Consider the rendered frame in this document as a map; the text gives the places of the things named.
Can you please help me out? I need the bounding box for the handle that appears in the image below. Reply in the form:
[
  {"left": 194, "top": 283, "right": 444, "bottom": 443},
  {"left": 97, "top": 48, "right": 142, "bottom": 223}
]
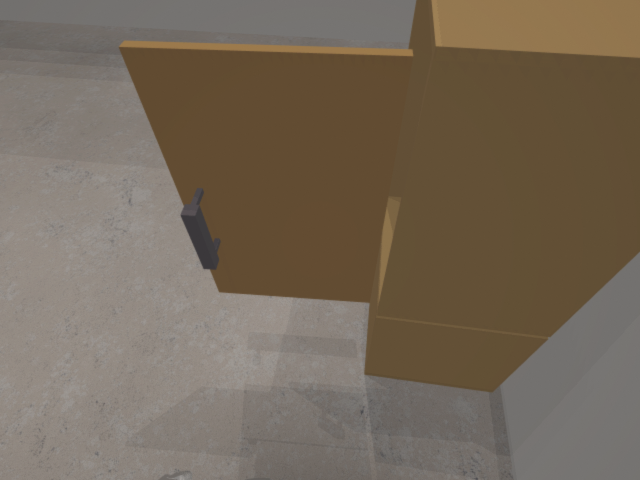
[{"left": 180, "top": 188, "right": 221, "bottom": 270}]

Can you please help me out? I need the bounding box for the cupboard door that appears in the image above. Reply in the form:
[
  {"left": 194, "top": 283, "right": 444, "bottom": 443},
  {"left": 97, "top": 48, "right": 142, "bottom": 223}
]
[{"left": 119, "top": 41, "right": 413, "bottom": 303}]

